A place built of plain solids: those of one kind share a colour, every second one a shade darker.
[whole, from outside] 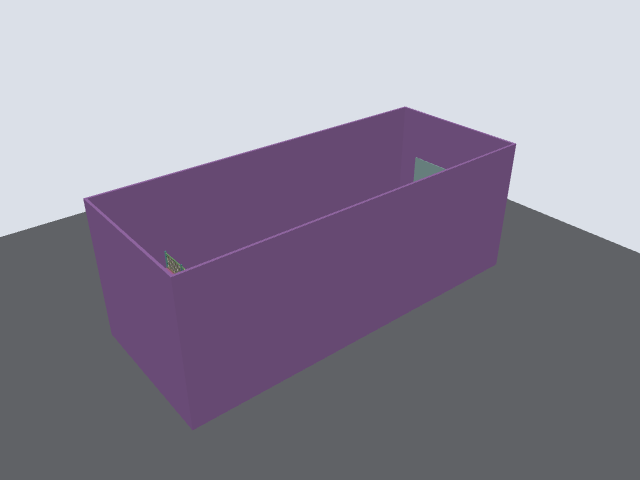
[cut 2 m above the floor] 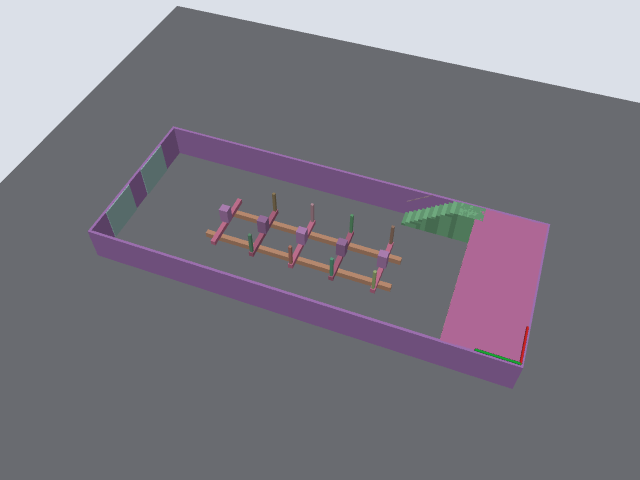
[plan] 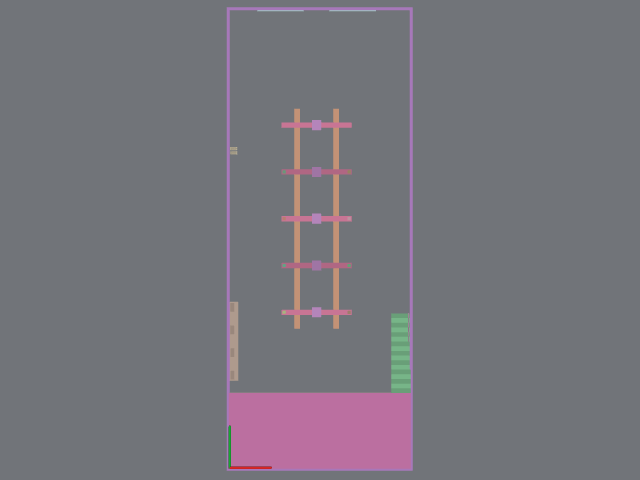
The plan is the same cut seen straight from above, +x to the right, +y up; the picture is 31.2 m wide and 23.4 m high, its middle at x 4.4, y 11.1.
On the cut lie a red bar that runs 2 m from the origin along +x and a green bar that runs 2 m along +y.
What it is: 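A boat hall 8.8 x 22.3 m, 8.4 m high; a lifeboat 13.4 m long and 4.7 m in beam on its cradle down the middle, its keel 1.57 m over the floor; a walk along either side; at the rear a crew gallery 3.6 m deep at 2.99 m over closed stores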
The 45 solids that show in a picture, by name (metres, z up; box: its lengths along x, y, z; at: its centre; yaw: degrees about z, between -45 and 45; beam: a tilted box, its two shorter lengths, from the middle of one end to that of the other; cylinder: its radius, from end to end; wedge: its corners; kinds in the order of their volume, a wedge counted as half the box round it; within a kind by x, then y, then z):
{
 "gal_1": {"box": [8.87, 3.69, 3.04], "at": [4.38, 1.79, 1.47]},
 "wall_1": {"box": [0.15, 22.6, 8.48], "at": [-0.07, 11.15, 4.19]},
 "wall_2": {"box": [9.07, 0.15, 8.48], "at": [4.38, -0.07, 4.19]},
 "wall_3": {"box": [9.07, 0.15, 8.48], "at": [4.38, 22.38, 4.19]},
 "wall_4": {"box": [0.15, 22.6, 8.48], "at": [8.85, 11.15, 4.19]},
 "stair_1": {"box": [0.95, 0.64, 2.87], "at": [8.35, 3.55, 1.39]},
 "stair_2": {"box": [0.95, 0.64, 2.71], "at": [8.35, 3.78, 1.3]},
 "stair_3": {"box": [0.95, 0.64, 2.54], "at": [8.35, 4.01, 1.22]},
 "stair_4": {"box": [0.95, 0.64, 2.37], "at": [8.35, 4.23, 1.14]},
 "stair_5": {"box": [0.95, 0.64, 2.21], "at": [8.35, 4.46, 1.05]},
 "stair_6": {"box": [0.95, 0.64, 2.04], "at": [8.35, 4.69, 0.97]},
 "stair_7": {"box": [0.95, 0.64, 1.88], "at": [8.35, 4.92, 0.89]},
 "stair_8": {"box": [0.95, 0.64, 1.71], "at": [8.35, 5.15, 0.81]},
 "stair_9": {"box": [0.95, 0.64, 1.54], "at": [8.35, 5.38, 0.72]},
 "stair_10": {"box": [0.95, 0.64, 1.38], "at": [8.35, 5.61, 0.64]},
 "stair_11": {"box": [0.95, 0.64, 1.21], "at": [8.35, 5.83, 0.56]},
 "stair_12": {"box": [0.95, 0.64, 1.05], "at": [8.35, 6.06, 0.47]},
 "stair_13": {"box": [0.95, 0.64, 0.88], "at": [8.35, 6.29, 0.39]},
 "stair_14": {"box": [0.95, 0.64, 0.71], "at": [8.35, 6.52, 0.31]},
 "stair_15": {"box": [0.95, 0.64, 0.55], "at": [8.35, 6.75, 0.22]},
 "stair_16": {"box": [0.95, 0.64, 0.38], "at": [8.35, 6.98, 0.14]},
 "stair_17": {"box": [0.95, 0.64, 0.22], "at": [8.35, 7.2, 0.06]},
 "beam_1": {"box": [0.28, 10.73, 0.39], "at": [3.28, 12.14, 0.14]},
 "beam_2": {"box": [0.28, 10.73, 0.39], "at": [5.18, 12.14, 0.14]},
 "cross_1": {"box": [3.43, 0.26, 0.3], "at": [4.23, 7.58, 0.49]},
 "cross_2": {"box": [3.43, 0.26, 0.3], "at": [4.23, 9.86, 0.49]},
 "cross_3": {"box": [3.43, 0.26, 0.3], "at": [4.23, 12.14, 0.49]},
 "cross_4": {"box": [3.43, 0.26, 0.3], "at": [4.23, 14.42, 0.49]},
 "cross_5": {"box": [3.43, 0.26, 0.3], "at": [4.23, 16.7, 0.49]},
 "sdoor_1": {"box": [2.28, 0.05, 5.25], "at": [2.47, 22.27, 2.58]},
 "sdoor_2": {"box": [2.28, 0.05, 5.25], "at": [5.99, 22.27, 2.58]},
 "keelblock_1": {"box": [0.46, 0.5, 0.93], "at": [4.23, 7.58, 1.1]},
 "keelblock_2": {"box": [0.46, 0.5, 0.93], "at": [4.23, 9.86, 1.1]},
 "keelblock_3": {"box": [0.46, 0.5, 0.93], "at": [4.23, 12.14, 1.1]},
 "keelblock_4": {"box": [0.46, 0.5, 0.93], "at": [4.23, 14.42, 1.1]},
 "keelblock_5": {"box": [0.46, 0.5, 0.93], "at": [4.23, 16.7, 1.1]},
 "kit_1": {"box": [0.42, 3.85, 0.04], "at": [0.21, 6.17, 0.43]},
 "shore3e_1": {"box": [0.16, 0.16, 1.7], "at": [5.82, 14.42, 1.49]},
 "shore3w_1": {"box": [0.16, 0.16, 1.7], "at": [2.65, 14.42, 1.49]},
 "shore0e_1": {"box": [0.16, 0.16, 1.49], "at": [5.82, 7.58, 1.39]},
 "shore0w_1": {"box": [0.16, 0.16, 1.49], "at": [2.65, 7.58, 1.39]},
 "shore2e_1": {"box": [0.16, 0.16, 1.48], "at": [5.82, 12.14, 1.38]},
 "shore2w_1": {"box": [0.16, 0.16, 1.48], "at": [2.65, 12.14, 1.38]},
 "shore1e_1": {"box": [0.16, 0.16, 1.48], "at": [5.82, 9.86, 1.38]},
 "shore1w_1": {"box": [0.16, 0.16, 1.48], "at": [2.65, 9.86, 1.38]}
}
